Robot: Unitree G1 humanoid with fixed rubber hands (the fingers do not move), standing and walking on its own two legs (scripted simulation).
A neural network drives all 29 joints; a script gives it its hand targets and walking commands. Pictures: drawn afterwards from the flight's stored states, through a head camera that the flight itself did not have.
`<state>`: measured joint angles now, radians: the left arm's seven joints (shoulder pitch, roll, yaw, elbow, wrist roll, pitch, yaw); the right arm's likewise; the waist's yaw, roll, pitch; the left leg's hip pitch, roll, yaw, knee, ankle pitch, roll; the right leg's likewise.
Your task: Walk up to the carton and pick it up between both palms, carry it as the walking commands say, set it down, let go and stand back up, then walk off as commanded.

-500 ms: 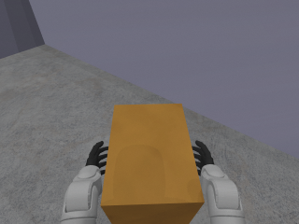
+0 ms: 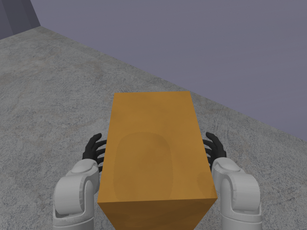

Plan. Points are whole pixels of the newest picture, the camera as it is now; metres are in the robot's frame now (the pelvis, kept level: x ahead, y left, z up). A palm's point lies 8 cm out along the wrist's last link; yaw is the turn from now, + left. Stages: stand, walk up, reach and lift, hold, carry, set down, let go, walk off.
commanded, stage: carry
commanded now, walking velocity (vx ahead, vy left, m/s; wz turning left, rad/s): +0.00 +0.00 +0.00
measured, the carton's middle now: (153, 164) +0.31 +0.00 +0.00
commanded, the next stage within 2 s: none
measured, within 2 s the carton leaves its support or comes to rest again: neither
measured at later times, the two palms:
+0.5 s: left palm (35, 212) +0.15 +0.20 +0.14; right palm (204, 182) +0.20 -0.09 +0.14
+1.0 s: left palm out of the picture +0.16 +0.48 +0.06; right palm (62, 153) +0.30 +0.22 +0.08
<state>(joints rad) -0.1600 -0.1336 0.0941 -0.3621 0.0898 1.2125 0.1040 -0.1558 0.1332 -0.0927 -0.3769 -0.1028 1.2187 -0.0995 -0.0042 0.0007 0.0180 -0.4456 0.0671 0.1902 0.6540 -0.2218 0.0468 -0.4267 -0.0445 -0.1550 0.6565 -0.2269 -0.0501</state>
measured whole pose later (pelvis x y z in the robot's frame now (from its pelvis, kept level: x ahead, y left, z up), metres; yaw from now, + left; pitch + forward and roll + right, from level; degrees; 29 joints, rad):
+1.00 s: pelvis +0.00 +0.22 +0.02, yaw +32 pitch +2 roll -1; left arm -0.15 -0.13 0.07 -0.31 0.10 1.19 0.11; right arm -0.10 0.13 -0.10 -0.34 -0.10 1.18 -0.09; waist -0.03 -0.05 0.04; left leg -0.33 -0.05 0.07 0.53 -0.24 0.10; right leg -0.49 -0.19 -0.07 1.20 -0.40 0.13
